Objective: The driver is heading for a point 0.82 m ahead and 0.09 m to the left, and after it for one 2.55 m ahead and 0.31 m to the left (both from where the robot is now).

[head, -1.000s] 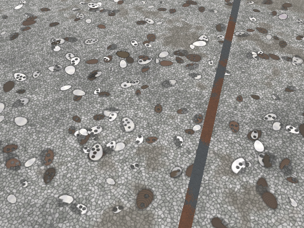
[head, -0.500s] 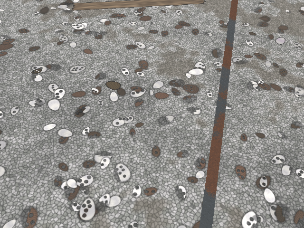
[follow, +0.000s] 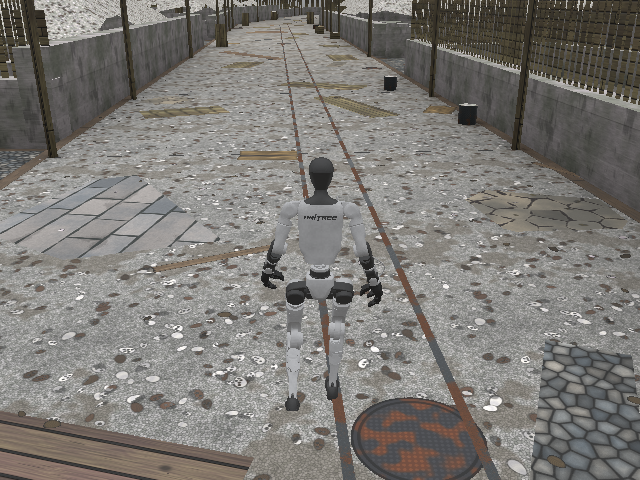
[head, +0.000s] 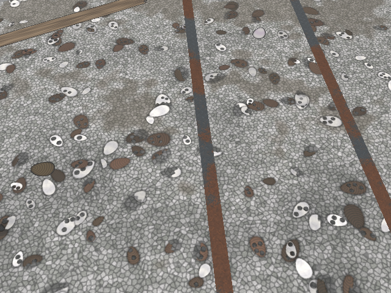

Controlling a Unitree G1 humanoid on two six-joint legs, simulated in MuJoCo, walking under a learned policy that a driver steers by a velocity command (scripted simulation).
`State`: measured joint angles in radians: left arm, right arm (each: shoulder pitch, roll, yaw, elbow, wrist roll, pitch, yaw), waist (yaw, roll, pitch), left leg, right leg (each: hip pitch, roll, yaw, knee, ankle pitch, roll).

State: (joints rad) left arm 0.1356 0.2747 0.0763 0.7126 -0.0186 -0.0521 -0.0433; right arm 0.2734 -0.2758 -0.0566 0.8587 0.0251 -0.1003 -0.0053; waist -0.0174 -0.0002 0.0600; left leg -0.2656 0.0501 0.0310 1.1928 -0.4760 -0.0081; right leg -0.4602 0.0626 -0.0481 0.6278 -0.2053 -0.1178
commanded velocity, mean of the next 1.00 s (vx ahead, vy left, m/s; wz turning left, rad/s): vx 0.50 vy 0.00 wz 0.15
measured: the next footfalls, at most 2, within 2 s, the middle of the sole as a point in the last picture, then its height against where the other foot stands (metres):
left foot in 0.44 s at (169, 291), level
right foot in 0.94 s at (215, 195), level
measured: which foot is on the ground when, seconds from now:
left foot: up 0.00-0.42, down 0.44-0.94, up 0.96-1.00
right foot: down 0.00-0.46, up 0.48-0.92, down 0.94-1.00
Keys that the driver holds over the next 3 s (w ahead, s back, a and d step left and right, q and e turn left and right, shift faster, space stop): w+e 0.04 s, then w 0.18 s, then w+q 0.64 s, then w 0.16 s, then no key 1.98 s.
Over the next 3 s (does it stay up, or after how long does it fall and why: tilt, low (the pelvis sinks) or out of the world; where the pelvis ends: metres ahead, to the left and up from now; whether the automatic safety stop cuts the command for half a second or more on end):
stays up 0.76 0.07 0.02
